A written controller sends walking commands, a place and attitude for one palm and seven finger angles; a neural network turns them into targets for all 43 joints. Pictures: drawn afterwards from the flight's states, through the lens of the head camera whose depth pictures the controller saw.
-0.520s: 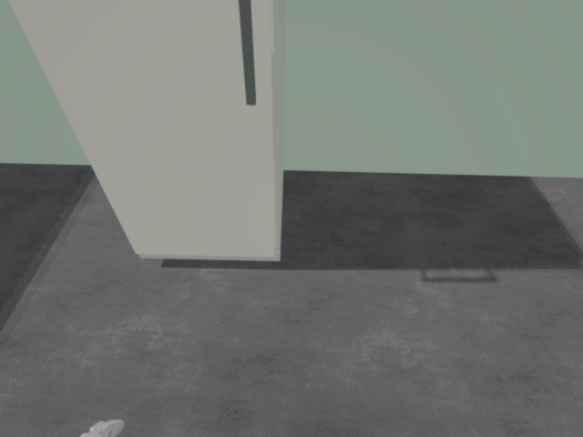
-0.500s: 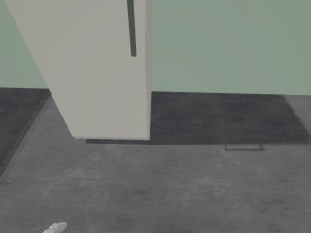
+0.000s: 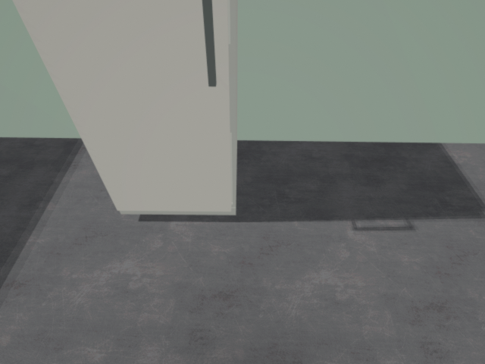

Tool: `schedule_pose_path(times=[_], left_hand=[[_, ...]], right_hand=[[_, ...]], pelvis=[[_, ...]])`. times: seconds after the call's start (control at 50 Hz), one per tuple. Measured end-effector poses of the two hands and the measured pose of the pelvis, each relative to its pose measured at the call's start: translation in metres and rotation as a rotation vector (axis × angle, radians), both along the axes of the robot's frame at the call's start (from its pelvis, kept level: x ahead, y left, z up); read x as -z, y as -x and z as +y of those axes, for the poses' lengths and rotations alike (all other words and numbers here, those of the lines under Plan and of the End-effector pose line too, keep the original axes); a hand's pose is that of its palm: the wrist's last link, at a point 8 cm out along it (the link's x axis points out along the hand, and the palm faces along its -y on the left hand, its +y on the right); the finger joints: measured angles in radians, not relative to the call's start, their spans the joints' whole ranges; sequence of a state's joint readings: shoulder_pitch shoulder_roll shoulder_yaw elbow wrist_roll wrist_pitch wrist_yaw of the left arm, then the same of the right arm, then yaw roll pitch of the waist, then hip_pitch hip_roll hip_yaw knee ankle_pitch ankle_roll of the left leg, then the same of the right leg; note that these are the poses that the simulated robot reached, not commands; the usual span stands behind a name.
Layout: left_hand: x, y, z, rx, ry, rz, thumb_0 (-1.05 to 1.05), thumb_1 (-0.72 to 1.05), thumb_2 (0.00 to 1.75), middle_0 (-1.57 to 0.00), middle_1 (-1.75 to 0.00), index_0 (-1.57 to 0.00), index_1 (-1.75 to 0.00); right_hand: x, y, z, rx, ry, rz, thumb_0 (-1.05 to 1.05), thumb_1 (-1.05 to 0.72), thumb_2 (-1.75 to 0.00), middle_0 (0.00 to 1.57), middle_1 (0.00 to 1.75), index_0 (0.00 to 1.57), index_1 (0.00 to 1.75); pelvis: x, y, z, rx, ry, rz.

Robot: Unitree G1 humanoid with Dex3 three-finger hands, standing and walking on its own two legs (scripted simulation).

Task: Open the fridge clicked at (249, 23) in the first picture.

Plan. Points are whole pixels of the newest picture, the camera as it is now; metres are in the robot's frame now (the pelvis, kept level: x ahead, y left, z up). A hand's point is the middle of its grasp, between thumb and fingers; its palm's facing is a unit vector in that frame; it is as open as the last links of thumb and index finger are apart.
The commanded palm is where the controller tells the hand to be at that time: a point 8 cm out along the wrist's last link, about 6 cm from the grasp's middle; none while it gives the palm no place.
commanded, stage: stand and wait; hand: right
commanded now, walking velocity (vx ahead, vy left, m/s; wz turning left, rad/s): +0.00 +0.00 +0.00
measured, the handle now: (209, 16) +0.87 +0.14 +0.21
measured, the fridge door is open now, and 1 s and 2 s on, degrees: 0 0 0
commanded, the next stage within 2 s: look at it before walking up in 0.30 s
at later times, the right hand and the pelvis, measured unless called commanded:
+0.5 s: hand out of the picture +0.08 -0.24 -0.15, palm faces -0.03 +0.94 -0.33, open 7.4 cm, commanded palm none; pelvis +0.00 +0.00 +0.00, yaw +0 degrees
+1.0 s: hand out of the picture +0.08 -0.24 -0.15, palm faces -0.02 +0.94 -0.34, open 7.4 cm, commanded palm none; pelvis +0.00 +0.01 +0.00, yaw +0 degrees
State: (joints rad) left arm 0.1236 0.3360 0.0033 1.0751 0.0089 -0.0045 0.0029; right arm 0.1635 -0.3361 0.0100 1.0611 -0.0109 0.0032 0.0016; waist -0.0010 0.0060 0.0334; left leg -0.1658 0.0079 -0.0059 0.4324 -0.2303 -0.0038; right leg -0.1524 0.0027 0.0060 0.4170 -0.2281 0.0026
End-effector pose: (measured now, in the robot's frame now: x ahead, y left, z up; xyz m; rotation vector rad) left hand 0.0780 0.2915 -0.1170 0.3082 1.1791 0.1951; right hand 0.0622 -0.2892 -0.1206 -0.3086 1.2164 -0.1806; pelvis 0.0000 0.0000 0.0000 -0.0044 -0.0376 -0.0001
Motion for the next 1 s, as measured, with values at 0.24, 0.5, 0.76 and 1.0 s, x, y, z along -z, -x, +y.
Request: schedule_pose_path(times=[0.24,0.5,0.76,1.0], left_hand=[[0.004,0.022,0.002,-0.024,0.009,0.045,0.01,0.91,0.89,-0.2,-0.3,-0.2,-0.29],[0.003,0.014,0.001,-0.017,0.016,0.026,0.01,0.91,0.89,-0.2,-0.3,-0.2,-0.29],[0.001,0.006,0.005,-0.012,0.008,0.024,0.01,0.91,0.89,-0.2,-0.3,-0.2,-0.29],[0.0,-0.002,0.006,-0.007,0.007,0.011,0.01,0.91,0.89,-0.2,-0.3,-0.2,-0.29]], right_hand=[[-0.003,0.001,-0.001,-0.002,0.011,0.003,0.01,-0.9,-0.9,0.21,0.29,0.2,0.3],[-0.006,-0.011,0.004,-0.013,0.005,-0.028,0.01,-0.9,-0.9,0.21,0.29,0.2,0.3],[-0.004,-0.008,0.005,-0.004,0.005,-0.007,0.01,-0.9,-0.9,0.21,0.3,0.2,0.3],[-0.005,-0.009,0.006,0.001,0.007,-0.009,0.01,-0.9,-0.9,0.21,0.3,0.2,0.3]], pelvis=[[-0.001,0.004,0.002,-0.003,0.0,-0.001],[-0.002,0.003,0.004,-0.002,0.001,0.001],[-0.003,-0.002,0.006,-0.003,0.001,0.006],[-0.004,-0.004,0.007,-0.002,0.0,0.0]])
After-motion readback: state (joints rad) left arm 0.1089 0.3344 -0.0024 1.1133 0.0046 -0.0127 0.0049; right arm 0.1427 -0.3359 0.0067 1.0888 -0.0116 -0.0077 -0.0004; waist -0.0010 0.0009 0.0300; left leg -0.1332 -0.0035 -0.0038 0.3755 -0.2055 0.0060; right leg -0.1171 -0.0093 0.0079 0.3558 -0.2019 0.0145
